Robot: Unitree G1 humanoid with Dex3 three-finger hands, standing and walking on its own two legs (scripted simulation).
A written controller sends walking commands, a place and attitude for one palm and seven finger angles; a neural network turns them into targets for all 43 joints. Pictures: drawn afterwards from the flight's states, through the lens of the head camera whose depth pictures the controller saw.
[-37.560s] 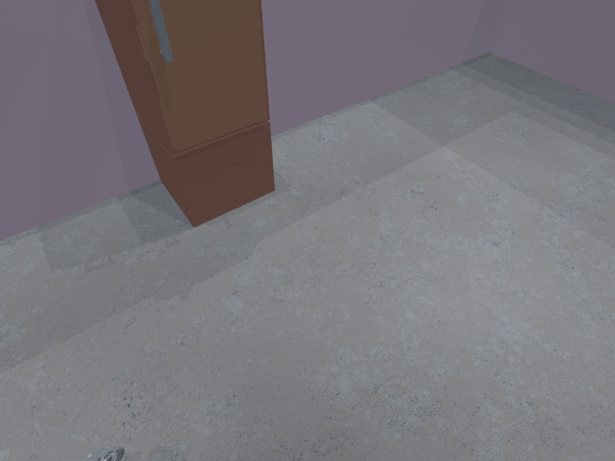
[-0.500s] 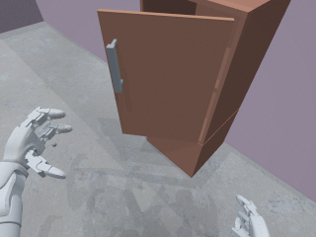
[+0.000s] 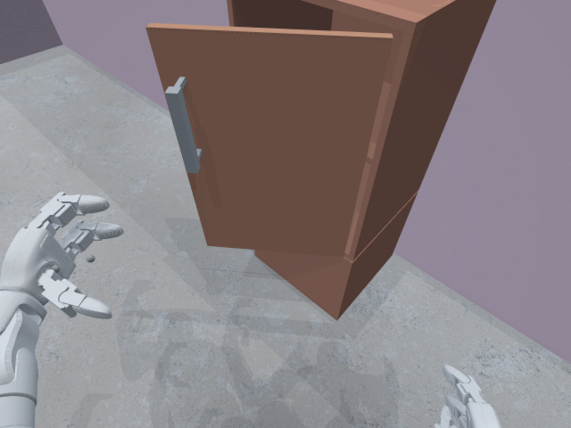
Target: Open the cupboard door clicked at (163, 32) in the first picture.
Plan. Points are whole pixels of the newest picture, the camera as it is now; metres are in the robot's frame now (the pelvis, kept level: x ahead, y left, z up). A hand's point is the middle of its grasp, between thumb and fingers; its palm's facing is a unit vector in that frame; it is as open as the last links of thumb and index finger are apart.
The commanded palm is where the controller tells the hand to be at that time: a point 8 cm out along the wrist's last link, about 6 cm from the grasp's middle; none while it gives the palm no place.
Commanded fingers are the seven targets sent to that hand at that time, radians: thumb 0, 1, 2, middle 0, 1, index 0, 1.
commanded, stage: raise the hand with hooked fingers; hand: left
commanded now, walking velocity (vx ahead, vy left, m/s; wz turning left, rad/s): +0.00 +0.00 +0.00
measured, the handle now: (187, 127) +0.60 +0.23 +0.09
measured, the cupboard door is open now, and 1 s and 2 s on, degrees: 36 36 36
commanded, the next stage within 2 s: move the hooked fingers beside the handle in 0.08 s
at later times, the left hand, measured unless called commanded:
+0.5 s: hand (116, 223) +0.34 +0.26 +0.12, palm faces -0.02 -1.00 -0.01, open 14.0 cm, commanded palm +0.33 +0.32 +0.11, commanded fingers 0.00 -0.50 0.30 -0.30 -1.20 -0.30 -1.20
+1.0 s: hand (130, 185) +0.42 +0.27 +0.12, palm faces -0.02 -1.00 +0.00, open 14.0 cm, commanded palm +0.40 +0.32 +0.11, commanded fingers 0.00 -0.50 0.30 -0.30 -1.20 -0.30 -1.20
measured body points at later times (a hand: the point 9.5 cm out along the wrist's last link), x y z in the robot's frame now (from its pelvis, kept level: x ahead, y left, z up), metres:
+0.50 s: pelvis -0.01 -0.01 +0.00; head +0.02 -0.01 +0.45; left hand +0.34 +0.31 +0.12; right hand +0.14 -0.26 -0.09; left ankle +0.02 +0.12 -0.72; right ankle -0.01 -0.11 -0.72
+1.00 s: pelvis +0.00 +0.01 -0.01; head +0.06 +0.01 +0.44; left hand +0.41 +0.32 +0.12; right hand +0.07 -0.27 -0.11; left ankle +0.02 +0.12 -0.72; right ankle -0.01 -0.11 -0.72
